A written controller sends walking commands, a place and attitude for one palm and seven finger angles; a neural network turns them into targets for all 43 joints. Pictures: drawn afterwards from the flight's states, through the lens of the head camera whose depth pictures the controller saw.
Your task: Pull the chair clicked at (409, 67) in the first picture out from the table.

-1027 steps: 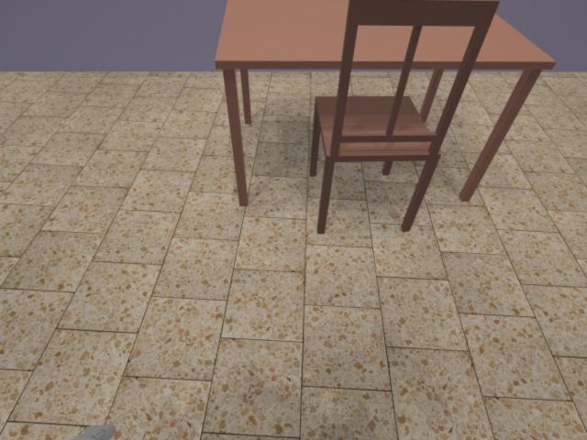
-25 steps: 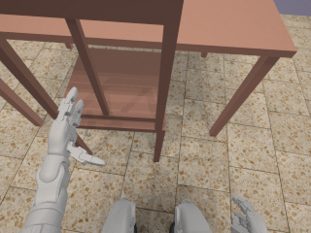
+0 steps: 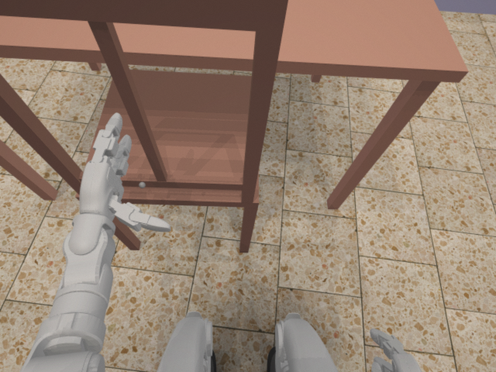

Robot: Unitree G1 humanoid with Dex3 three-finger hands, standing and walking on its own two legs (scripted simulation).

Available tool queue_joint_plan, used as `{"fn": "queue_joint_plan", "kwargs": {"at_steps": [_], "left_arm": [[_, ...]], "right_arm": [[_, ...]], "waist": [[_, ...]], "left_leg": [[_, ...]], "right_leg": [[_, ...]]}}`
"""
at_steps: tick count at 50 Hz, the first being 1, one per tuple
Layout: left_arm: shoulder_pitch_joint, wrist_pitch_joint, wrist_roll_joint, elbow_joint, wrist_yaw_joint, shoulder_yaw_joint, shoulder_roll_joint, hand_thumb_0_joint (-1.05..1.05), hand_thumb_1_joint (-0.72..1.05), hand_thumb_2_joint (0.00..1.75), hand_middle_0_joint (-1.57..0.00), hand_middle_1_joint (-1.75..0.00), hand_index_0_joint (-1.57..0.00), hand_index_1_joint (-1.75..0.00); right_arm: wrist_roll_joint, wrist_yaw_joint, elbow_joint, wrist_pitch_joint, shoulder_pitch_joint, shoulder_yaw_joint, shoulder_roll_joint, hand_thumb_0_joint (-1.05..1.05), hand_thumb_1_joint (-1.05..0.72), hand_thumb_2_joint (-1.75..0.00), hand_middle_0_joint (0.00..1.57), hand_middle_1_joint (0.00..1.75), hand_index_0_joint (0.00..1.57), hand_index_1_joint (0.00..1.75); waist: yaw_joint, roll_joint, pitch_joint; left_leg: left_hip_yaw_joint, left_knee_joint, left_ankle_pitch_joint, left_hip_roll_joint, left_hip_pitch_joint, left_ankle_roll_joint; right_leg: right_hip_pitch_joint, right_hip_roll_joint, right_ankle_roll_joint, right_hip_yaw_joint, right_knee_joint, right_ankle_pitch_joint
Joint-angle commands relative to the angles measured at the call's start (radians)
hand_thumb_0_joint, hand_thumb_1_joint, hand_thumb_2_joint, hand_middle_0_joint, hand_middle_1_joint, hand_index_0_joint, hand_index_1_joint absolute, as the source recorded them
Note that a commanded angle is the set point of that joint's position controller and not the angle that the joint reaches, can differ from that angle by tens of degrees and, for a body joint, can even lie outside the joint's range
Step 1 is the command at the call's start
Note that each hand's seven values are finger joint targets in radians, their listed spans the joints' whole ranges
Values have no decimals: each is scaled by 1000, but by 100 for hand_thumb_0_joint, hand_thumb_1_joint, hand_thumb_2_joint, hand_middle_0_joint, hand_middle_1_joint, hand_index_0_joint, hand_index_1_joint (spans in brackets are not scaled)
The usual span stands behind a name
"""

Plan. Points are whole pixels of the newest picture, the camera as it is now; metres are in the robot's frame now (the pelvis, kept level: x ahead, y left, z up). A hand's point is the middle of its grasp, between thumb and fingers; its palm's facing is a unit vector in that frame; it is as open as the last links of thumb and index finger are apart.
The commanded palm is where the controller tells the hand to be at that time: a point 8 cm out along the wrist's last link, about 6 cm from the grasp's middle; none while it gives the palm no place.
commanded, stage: push the fingers through the gap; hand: left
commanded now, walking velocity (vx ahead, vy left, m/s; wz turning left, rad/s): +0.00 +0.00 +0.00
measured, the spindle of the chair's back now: (140, 123) +0.49 +0.18 +0.06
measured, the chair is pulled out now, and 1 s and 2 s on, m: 0.00 0.00 0.00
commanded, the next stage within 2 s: hook a spindle and tug to test in 1.12 s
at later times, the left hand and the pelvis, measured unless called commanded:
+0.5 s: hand (146, 160) +0.44 +0.17 +0.03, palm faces +0.00 -1.00 -0.02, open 16.9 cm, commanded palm +0.42 +0.21 +0.03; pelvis +0.00 +0.00 +0.00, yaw +0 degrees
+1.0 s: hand (155, 146) +0.47 +0.16 +0.02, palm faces +0.01 -1.00 -0.02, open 16.9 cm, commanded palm +0.44 +0.21 +0.03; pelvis +0.00 +0.00 -0.01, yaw -1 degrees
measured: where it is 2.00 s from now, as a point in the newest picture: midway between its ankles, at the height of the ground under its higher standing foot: outside the picture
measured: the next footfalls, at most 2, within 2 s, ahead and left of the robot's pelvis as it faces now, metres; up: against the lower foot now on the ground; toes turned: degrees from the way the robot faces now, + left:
none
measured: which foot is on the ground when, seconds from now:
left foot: down 0.00-1.00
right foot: down 0.00-1.00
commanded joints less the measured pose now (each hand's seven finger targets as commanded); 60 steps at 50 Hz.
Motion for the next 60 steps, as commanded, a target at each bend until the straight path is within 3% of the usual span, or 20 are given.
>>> {"fn": "queue_joint_plan", "kwargs": {"at_steps": [1, 3, 4, 6, 9, 14, 19, 20, 24, 29, 34, 38, 42, 46, 48, 50, 53, 57, 59, 60], "left_arm": [[-344, -86, -8, -188, 3, 18, 146, 0, -50, 30, -6, -8, -6, -8], [-372, -86, -6, -142, 4, 27, 158, 0, -50, 30, -6, -8, -6, -8], [-380, -88, -2, -137, 6, 52, 187, 0, -50, 30, -6, -8, -6, -8], [-392, -85, 0, -119, 5, 28, 158, 0, -50, 30, -6, -8, -6, -8], [-415, -88, 7, -98, 11, 70, 205, 0, -50, 30, -6, -8, -6, -8], [-474, -96, 13, -38, 8, 88, 231, 0, -50, 30, -6, -8, -6, -8], [-492, -108, 19, -31, 1, 93, 238, 0, -50, 30, -6, -8, -6, -8], [-510, -107, 15, -26, -2, 59, 196, 0, -50, 30, -6, -8, -6, -8], [-573, -104, 22, 45, -1, 74, 217, 0, -50, 30, -6, -8, -6, -8], [-647, -125, 37, 87, 5, 121, 278, 0, -50, 30, -6, -8, -6, -8], [-701, -127, 48, 116, -1, 99, 260, 0, -50, 30, -6, -8, -6, -8], [-677, -111, 48, 163, 3, 113, 263, 0, -50, 30, -6, -8, -6, -8], [-668, -112, 55, 143, 14, 106, 254, 0, -50, 30, -6, -8, -6, -8], [-665, -120, 57, 144, 24, 154, 304, 0, -50, 30, -6, -8, -6, -8], [-689, -129, 56, 112, 19, 135, 290, 0, -50, 30, -6, -8, -6, -8], [-668, -138, 55, 84, 13, 147, 309, 0, -50, 30, -6, -8, -6, -8], [-668, -126, 47, 139, 3, 125, 277, 0, -50, 30, -6, -8, -6, -8], [-666, -127, 42, 118, -11, 136, 295, 0, -50, 30, -6, -8, -6, -8], [-699, -130, 39, 110, -16, 106, 267, 0, -50, 30, -6, -8, -6, -8], [-686, -130, 37, 114, -16, 119, 283, 0, -50, 30, -6, -8, -6, -8]], "right_arm": [[2, -14, -76, -36, 69, -70, -163, 0, -90, -90, 20, 30, 20, 30], [1, -14, -67, -34, 80, -70, -168, 0, -90, -90, 20, 30, 20, 30], [0, -13, -66, -30, 82, -71, -171, 0, -90, -90, 20, 30, 20, 30], [-1, -10, -66, -24, 85, -71, -167, 0, -90, -90, 20, 30, 20, 30], [-4, -8, -63, -14, 97, -71, -171, 0, -90, -90, 20, 30, 20, 30], [-6, -5, -58, -2, 105, -65, -170, 0, -90, -90, 20, 30, 20, 30], [-8, 0, -55, 8, 118, -71, -174, 0, -90, -90, 20, 30, 20, 30], [-7, 3, -54, 10, 117, -69, -168, 0, -90, -90, 20, 30, 20, 30], [-8, 1, -40, 18, 126, -68, -175, 0, -90, -90, 20, 30, 20, 30], [-17, -1, -33, 25, 140, -67, -180, 0, -90, -90, 20, 30, 20, 30], [-20, 7, -28, 39, 153, -68, -181, 0, -90, -90, 20, 30, 20, 30], [-20, 12, -35, 52, 165, -67, -182, 0, -90, -90, 20, 30, 20, 30], [-21, 18, -43, 65, 163, -69, -178, 0, -90, -90, 20, 30, 20, 30], [-23, 17, -45, 69, 166, -66, -175, 0, -90, -90, 20, 30, 20, 30], [-24, 16, -47, 67, 165, -65, -171, 0, -90, -90, 20, 30, 20, 30], [-22, 15, -48, 67, 161, -67, -173, 0, -90, -90, 20, 30, 20, 30], [-20, 14, -39, 65, 165, -63, -171, 0, -90, -90, 20, 30, 20, 30], [-20, 11, -41, 63, 160, -66, -175, 0, -90, -90, 20, 30, 20, 30], [-20, 11, -32, 60, 158, -66, -175, 0, -90, -90, 20, 30, 20, 30], [-18, 10, -31, 61, 162, -67, -178, 0, -90, -90, 20, 30, 20, 30]], "waist": [[-23, 63, -427], [-32, 47, -412], [-21, 60, -425], [-25, 71, -439], [-19, 67, -463], [-28, 55, -442], [-30, 83, -482], [-39, 96, -468], [-57, 61, -429], [-53, 84, -473], [-65, 109, -489], [-63, 74, -493], [-55, 83, -498], [-51, 50, -486], [-59, 65, -494], [-49, 87, -524], [-69, 61, -457], [-51, 85, -489], [-67, 105, -494], [-60, 97, -492]], "left_leg": [[-66, -162, 324, -14, 376, -20], [-69, -160, 316, -16, 361, -17], [-68, -161, 319, -16, 361, -19], [-64, -159, 326, -18, 367, -18], [-64, -155, 351, -17, 371, -18], [-54, -149, 319, -20, 321, -13], [-59, -146, 368, -16, 368, -17], [-60, -148, 365, -16, 378, -18], [-62, -144, 314, -15, 339, -13], [-65, -132, 328, -17, 346, -13], [-75, -128, 364, -11, 385, -17], [-73, -127, 360, -13, 356, -12], [-69, -133, 367, -14, 363, -14], [-54, -127, 335, -19, 299, -6], [-53, -126, 344, -19, 306, -4], [-52, -125, 363, -17, 334, -8], [-50, -125, 321, -18, 298, -3], [-49, -126, 329, -21, 310, -6], [-59, -122, 340, -16, 353, -8], [-65, -127, 349, -14, 358, -11]], "right_leg": [[153, 26, -35, 13, -152, 243], [149, 29, -36, 12, -154, 235], [155, 27, -36, 12, -151, 236], [158, 25, -36, 15, -152, 245], [170, 28, -36, 15, -146, 267], [189, 29, -34, 25, -150, 262], [175, 32, -36, 22, -143, 291], [158, 32, -36, 18, -147, 284], [135, 33, -32, 20, -154, 244], [135, 33, -36, 22, -141, 247], [99, 35, -37, 14, -132, 258], [123, 39, -37, 16, -133, 267], [135, 39, -37, 17, -139, 274], [183, 39, -31, 30, -143, 281], [186, 38, -31, 35, -140, 296], [188, 38, -32, 36, -139, 307], [170, 40, -31, 35, -150, 279], [185, 37, -33, 37, -149, 281], [139, 38, -34, 28, -146, 274], [141, 39, -36, 24, -144, 274]]}}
